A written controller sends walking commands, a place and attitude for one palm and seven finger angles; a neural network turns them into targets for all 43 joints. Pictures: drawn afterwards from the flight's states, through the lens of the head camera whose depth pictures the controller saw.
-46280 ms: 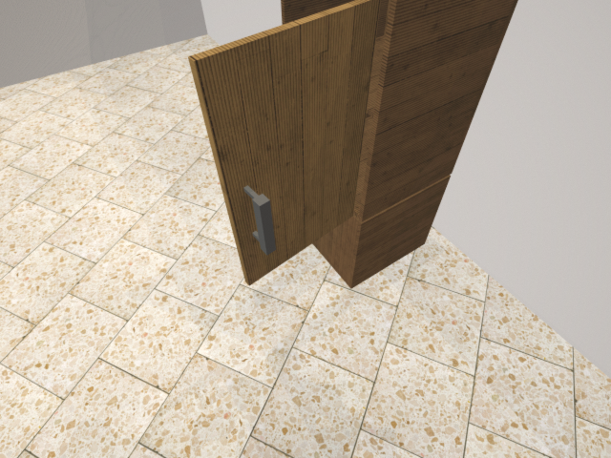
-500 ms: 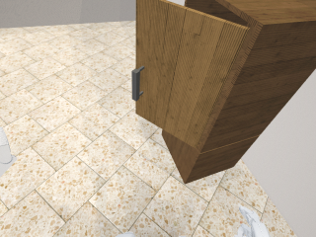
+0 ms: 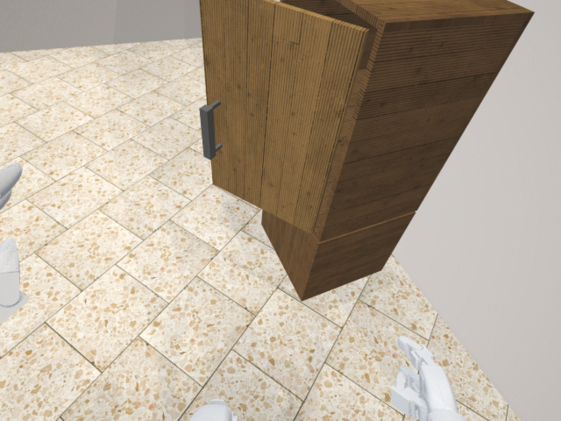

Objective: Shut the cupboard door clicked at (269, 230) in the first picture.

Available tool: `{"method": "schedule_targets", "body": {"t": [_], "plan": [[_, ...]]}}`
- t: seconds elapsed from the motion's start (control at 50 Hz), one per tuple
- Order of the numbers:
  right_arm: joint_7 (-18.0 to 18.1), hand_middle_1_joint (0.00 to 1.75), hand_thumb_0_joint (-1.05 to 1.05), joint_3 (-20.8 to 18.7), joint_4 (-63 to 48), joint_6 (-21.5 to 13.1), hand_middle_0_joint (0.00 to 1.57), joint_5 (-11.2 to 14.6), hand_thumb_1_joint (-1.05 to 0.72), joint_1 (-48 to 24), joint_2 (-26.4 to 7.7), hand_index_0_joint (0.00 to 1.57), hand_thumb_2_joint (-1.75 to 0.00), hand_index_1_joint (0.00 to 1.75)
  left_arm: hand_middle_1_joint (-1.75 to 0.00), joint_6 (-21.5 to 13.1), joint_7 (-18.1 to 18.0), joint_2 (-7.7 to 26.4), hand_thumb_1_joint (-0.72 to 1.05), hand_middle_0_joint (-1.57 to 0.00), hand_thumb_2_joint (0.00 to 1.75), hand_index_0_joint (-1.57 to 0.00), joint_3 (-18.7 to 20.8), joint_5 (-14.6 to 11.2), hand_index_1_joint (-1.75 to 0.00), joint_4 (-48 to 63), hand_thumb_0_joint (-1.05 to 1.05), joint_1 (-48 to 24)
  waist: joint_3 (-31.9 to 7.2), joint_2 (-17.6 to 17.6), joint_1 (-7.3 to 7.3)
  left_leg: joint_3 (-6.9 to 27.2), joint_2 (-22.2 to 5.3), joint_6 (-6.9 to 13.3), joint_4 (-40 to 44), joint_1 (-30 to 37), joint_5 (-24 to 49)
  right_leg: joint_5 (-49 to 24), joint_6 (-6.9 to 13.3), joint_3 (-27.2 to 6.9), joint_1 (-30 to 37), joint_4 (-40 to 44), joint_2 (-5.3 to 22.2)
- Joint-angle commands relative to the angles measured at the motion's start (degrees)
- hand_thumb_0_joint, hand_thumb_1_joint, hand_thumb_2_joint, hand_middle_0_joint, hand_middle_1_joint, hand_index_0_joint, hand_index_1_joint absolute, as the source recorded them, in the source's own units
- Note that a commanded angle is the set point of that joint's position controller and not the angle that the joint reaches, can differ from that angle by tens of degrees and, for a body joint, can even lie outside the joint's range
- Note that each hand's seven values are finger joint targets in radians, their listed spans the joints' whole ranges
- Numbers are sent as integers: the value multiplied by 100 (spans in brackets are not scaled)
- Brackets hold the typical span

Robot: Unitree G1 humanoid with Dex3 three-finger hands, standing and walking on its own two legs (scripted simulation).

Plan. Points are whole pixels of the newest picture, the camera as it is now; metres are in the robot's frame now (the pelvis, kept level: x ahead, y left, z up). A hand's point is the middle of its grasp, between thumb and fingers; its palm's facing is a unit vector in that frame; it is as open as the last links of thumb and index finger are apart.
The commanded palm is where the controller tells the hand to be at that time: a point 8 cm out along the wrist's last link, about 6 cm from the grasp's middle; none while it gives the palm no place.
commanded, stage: stop stepping back and stand still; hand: left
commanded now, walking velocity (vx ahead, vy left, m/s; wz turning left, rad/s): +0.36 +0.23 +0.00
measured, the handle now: (213, 129) +0.83 +0.23 -0.09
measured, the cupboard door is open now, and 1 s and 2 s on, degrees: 35 35 35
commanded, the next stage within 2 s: let the arm hang, fingers relaxed in 0.70 s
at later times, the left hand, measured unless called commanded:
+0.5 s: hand out of the picture +0.09 +0.30 +0.18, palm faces +0.54 -0.73 -0.43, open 7.4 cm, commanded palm +0.04 +0.33 +0.18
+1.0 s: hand out of the picture +0.09 +0.23 -0.10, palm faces +0.09 -0.95 -0.28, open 7.4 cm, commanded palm none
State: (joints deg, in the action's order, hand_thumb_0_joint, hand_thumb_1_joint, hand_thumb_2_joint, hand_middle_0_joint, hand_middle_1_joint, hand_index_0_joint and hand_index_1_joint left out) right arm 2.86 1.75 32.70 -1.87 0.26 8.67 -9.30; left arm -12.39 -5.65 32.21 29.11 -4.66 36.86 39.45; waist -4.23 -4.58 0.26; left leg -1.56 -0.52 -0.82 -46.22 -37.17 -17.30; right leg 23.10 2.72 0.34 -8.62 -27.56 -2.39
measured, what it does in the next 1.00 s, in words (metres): steps on the spot: left foot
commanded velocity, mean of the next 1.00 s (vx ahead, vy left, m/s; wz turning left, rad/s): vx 0.09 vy -0.02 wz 0.00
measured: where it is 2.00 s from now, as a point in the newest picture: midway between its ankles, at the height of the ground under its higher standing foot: outside the picture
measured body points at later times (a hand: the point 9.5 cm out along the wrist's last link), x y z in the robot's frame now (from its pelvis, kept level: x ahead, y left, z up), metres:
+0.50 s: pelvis -0.08 +0.02 +0.00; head -0.11 +0.02 +0.45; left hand +0.06 +0.34 +0.20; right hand +0.08 -0.19 -0.08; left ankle -0.05 +0.13 -0.73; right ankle -0.10 -0.09 -0.73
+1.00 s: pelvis -0.06 +0.02 +0.00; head -0.07 +0.01 +0.45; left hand +0.08 +0.28 -0.08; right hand +0.08 -0.22 -0.13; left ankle -0.05 +0.13 -0.73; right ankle -0.08 -0.08 -0.73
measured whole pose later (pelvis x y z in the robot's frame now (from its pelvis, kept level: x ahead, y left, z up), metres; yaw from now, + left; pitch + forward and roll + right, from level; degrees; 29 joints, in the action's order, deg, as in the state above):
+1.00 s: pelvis -0.06 +0.02 +0.00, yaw +5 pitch -1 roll +0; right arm 0.0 0.0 47.2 -0.6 -1.7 11.0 -14.0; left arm 2.4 -0.7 12.9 1.1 1.3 -31.9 13.8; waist -1.6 1.4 -1.9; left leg -3.6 0.0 1.2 -33.5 -17.3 -15.5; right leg 21.0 1.3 2.2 -12.9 -34.6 0.2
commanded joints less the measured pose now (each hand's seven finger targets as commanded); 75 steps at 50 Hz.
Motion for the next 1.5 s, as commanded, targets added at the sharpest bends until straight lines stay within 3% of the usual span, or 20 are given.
{"method": "schedule_targets", "body": {"t": [0.0,0.1,0.14,0.16,0.2,0.24,0.34,0.42,0.5,0.54,0.58,0.62,0.66,0.76,0.78,0.82,0.9,1.08,1.28,1.48], "plan": [[248,30,0,-273,-589,-146,20,33,-90,-259,-910,20,-90,30,-30,210,-528,463,90,-20,90,-20,265,138,-30,-138,0,-1536,254,269,-192,66,-187,-18,-639,652,-380,-3566,422,-839,-797,645,1950],[329,30,0,-408,-565,-348,20,81,-90,-234,-1048,20,-90,30,-30,215,-583,271,90,-20,90,-20,-323,308,-30,-210,0,-2181,552,-382,-34,-312,-42,221,876,1301,-287,-3843,95,-776,-235,548,1786],[329,30,0,-430,-546,-392,20,76,-90,-56,-1033,20,-90,30,-30,134,-632,311,90,-20,90,-20,-177,318,-30,311,0,-1862,119,38,-165,-338,56,318,2124,2154,729,-4296,-88,-375,30,-217,1452],[338,30,0,-478,-625,-410,20,88,-90,-10,-1100,20,-90,30,-30,58,-649,393,90,-20,90,-20,-28,286,-30,591,0,-1595,-235,539,-149,-44,-315,435,2223,2755,1969,-4128,-342,-108,-29,-843,1027],[277,30,0,-443,-633,-495,20,25,-90,187,-990,20,-90,30,-30,-68,-643,695,90,-20,90,-20,483,259,-30,669,0,-935,-634,1340,-57,766,-988,730,1890,3519,4202,-2043,-486,240,-833,-1140,389],[198,30,0,-385,-539,-586,20,-26,-90,-2,-942,20,-90,30,-30,-137,-520,451,90,-20,90,-20,301,220,-30,836,0,-1264,-171,1427,-101,1105,-1203,635,2598,2466,2505,56,-414,235,-543,-771,225],[216,30,0,-386,-489,-664,20,7,-90,51,-1009,20,-90,30,-30,-152,-524,126,90,-20,90,-20,289,186,-30,81,0,-1048,187,1370,-175,618,-827,367,2954,1147,-1683,-214,-168,170,186,121,248],[235,30,0,-358,-545,-514,20,-14,-90,11,-928,20,-90,30,-30,64,-509,-43,90,-20,90,-20,75,180,-30,-278,0,-923,391,843,-168,383,-548,294,2372,1034,-1990,761,112,-319,-356,471,416],[212,30,0,-339,-399,-464,20,-36,-90,19,-899,20,-90,30,-30,77,-563,84,90,-20,90,-20,-69,246,-30,-137,0,-1722,439,-399,-152,-66,-176,196,511,1109,-515,1355,684,-1976,-735,1338,1517],[228,30,0,-317,-383,-522,20,-36,-90,-12,-896,20,-90,30,-30,32,-594,96,90,-20,90,-20,-198,290,-30,-1,0,-2181,500,-266,-176,-54,-220,200,1034,1585,-245,674,653,-1527,-841,1035,1548],[288,30,0,-340,-400,-558,20,-26,-90,-42,-953,20,-90,30,-30,-29,-578,152,90,-20,90,-20,-186,306,-30,204,0,-2376,447,577,-197,142,-299,289,1827,2463,-234,290,292,-736,-1272,301,974],[323,30,0,-280,-417,-598,20,-36,-90,-85,-962,20,-90,30,-30,-83,-554,102,90,-20,90,-20,-120,307,-30,280,0,-2257,567,1850,-208,1629,-1141,575,3161,2312,-1692,329,-183,101,-1416,-771,229],[312,30,0,-241,-467,-676,20,-70,-90,-110,-861,20,-90,30,-30,-114,-538,84,90,-20,90,-20,-121,381,-30,241,0,-2240,852,1875,-179,2358,-1567,879,3750,1757,-2189,59,-256,31,-1256,-1376,239],[192,30,0,-288,-521,-722,20,-43,-90,-56,-883,20,-90,30,-30,-197,-523,81,90,-20,90,-20,156,306,-30,159,0,-1173,119,1270,-69,639,-734,379,2692,1389,-669,-917,-161,-105,281,346,395],[-329,30,0,-564,830,-820,20,-68,-90,-231,-1593,20,-90,30,-30,816,381,-1246,90,-20,90,-20,-2304,745,-30,-4430,0,-1198,353,593,-133,156,-492,173,1215,1481,1059,-2518,-80,-248,-540,-238,980],[-258,30,0,-463,772,-409,20,-103,-90,481,-937,20,-90,30,-30,1250,508,-1663,90,-20,90,-20,-2500,597,-30,-4723,0,-1364,-343,54,-140,88,-502,76,1054,2138,1724,-3869,95,-617,-492,-134,1196],[-260,30,0,-427,770,-66,20,-156,-90,372,-1200,20,-90,30,-30,1174,489,-1114,90,-20,90,-20,-2520,619,-30,-5828,0,-2130,-85,-1173,-109,257,-308,153,1220,2019,1692,-4466,210,-564,-135,-180,1209],[-141,30,0,-241,1998,141,20,-207,-90,454,-721,20,-90,30,-30,1244,385,-1613,90,-20,90,-20,-2608,564,-30,-8567,0,-2127,376,1382,-5,490,-501,261,2354,2489,1345,-1401,17,-431,-62,702,726],[-56,30,0,-260,2760,175,20,-119,-90,1023,-654,20,-90,30,-30,1218,397,-1667,90,-20,90,-20,-2767,517,-30,-9713,0,-1961,742,472,-54,482,-597,287,2634,2717,1104,-1331,22,-408,-133,1070,738],[-49,30,0,-243,3084,218,20,-112,-90,1273,-408,20,-90,30,-30,1227,348,-1903,90,-20,90,-20,-2835,524,-30,-10128,0,-1582,1093,305,-75,405,-531,297,2810,2668,475,-851,-5,-449,-516,1101,704]]}}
